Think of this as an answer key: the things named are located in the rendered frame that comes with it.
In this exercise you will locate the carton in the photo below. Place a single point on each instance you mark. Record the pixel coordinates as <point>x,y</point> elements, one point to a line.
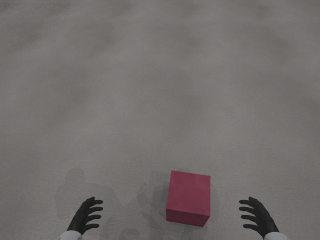
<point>189,198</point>

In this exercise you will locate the right robot hand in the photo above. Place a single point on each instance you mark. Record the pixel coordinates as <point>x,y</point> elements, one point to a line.
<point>265,223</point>

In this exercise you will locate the left robot hand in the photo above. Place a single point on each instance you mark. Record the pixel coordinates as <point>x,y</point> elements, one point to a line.
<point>81,217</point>

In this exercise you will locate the robot left forearm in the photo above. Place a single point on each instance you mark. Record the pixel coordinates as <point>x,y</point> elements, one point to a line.
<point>70,235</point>

